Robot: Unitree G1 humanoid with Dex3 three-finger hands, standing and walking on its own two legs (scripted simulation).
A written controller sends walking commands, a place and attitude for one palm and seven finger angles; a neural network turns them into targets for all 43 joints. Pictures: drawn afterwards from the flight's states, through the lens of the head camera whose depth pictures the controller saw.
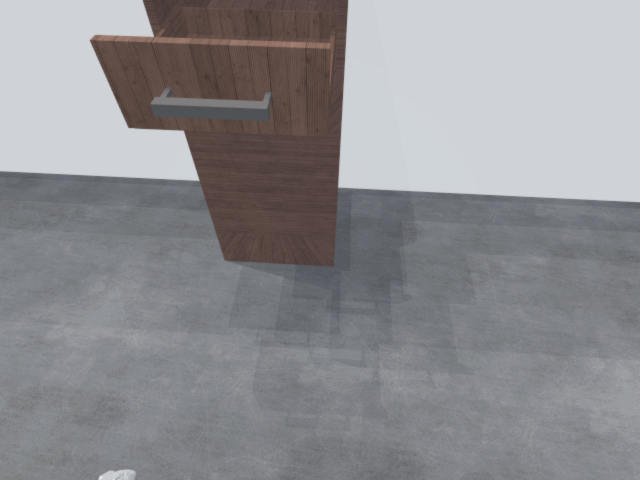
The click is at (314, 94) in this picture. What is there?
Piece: drawer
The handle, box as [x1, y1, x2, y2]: [150, 88, 271, 120]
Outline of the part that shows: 150,104 154,115 156,116 268,120 271,93 265,92 262,101 173,98 170,96 172,93 171,89 165,88 162,94 159,97 154,97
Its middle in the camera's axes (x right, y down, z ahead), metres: -0.18 -0.23 +0.66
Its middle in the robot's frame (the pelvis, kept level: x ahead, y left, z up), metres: +0.67 +0.21 +0.11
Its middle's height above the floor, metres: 0.90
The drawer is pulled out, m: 0.27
